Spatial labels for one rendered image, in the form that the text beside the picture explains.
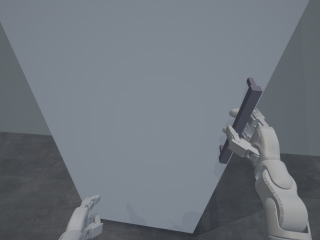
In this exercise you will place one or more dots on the handle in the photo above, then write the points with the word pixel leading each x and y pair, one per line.
pixel 250 100

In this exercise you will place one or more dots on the left robot forearm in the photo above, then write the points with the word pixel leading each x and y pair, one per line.
pixel 72 235

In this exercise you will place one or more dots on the right robot forearm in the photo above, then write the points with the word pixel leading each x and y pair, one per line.
pixel 286 216

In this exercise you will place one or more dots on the left robot hand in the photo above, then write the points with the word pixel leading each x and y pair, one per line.
pixel 88 224

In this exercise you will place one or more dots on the right robot hand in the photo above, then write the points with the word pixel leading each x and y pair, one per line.
pixel 261 145

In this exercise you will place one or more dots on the fridge door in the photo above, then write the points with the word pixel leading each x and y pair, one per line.
pixel 136 93

